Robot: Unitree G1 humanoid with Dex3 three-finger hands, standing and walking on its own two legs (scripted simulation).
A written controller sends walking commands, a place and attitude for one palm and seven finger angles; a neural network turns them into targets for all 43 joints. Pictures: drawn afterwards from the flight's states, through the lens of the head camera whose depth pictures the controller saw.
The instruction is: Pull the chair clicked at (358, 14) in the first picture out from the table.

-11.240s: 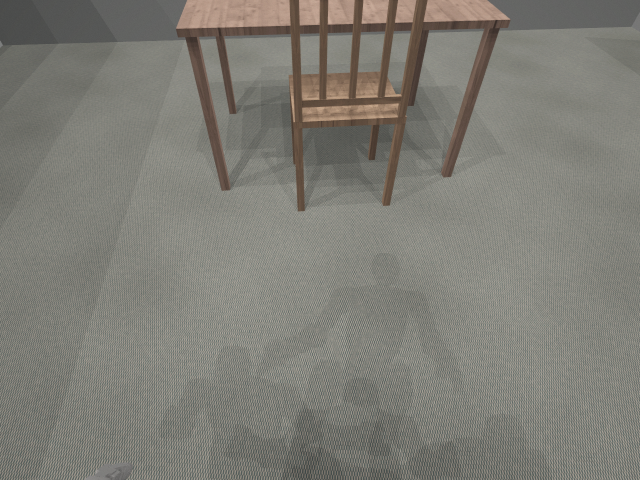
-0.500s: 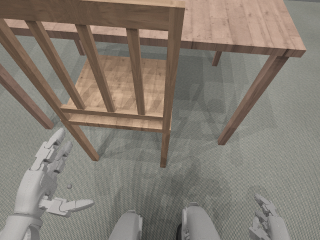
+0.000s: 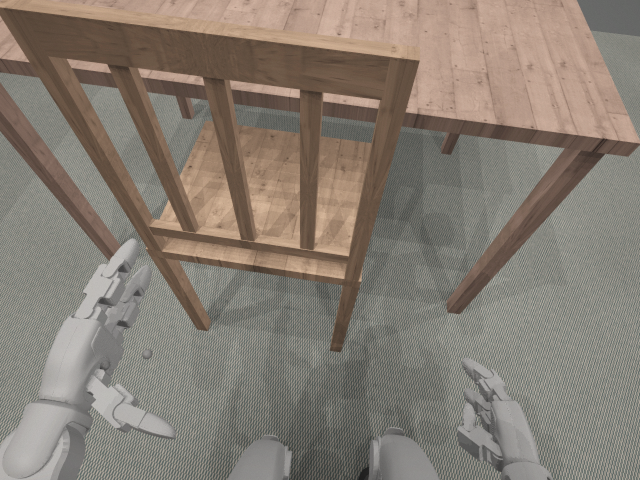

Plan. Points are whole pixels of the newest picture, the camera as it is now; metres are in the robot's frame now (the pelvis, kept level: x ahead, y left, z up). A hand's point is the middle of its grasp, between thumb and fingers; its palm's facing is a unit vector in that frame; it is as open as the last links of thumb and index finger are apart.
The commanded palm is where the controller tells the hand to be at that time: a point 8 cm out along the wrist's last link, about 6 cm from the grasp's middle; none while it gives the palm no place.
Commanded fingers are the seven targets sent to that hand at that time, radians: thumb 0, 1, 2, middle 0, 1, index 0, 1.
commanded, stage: raise the hand toward the chair's back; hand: left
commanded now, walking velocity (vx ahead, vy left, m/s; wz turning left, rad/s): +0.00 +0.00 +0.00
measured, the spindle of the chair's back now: (236, 174) +0.51 +0.16 +0.04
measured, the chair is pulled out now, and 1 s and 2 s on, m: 0.00 0.00 0.00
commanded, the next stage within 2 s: aim the fingers beside a spindle in 0.56 s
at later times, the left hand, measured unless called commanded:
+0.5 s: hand (167, 353) +0.24 +0.18 +0.05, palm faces -0.06 -1.00 -0.07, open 16.9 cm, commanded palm +0.21 +0.24 +0.06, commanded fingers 0.00 -0.50 0.30 -0.06 -0.08 -0.06 -0.08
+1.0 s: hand (185, 340) +0.26 +0.17 +0.04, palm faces -0.09 -0.99 -0.06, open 16.9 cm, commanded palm +0.24 +0.23 +0.05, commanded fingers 0.00 -0.50 0.30 -0.06 -0.08 -0.06 -0.08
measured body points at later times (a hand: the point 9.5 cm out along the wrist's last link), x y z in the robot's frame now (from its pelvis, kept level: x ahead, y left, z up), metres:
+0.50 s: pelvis -0.01 -0.02 +0.00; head +0.07 -0.01 +0.44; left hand +0.24 +0.24 +0.06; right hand +0.17 -0.26 -0.08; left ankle -0.02 +0.11 -0.64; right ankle +0.05 -0.14 -0.64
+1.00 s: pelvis -0.02 -0.02 -0.01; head +0.07 -0.02 +0.43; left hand +0.26 +0.23 +0.05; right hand +0.17 -0.26 -0.09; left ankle -0.02 +0.11 -0.64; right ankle +0.05 -0.14 -0.64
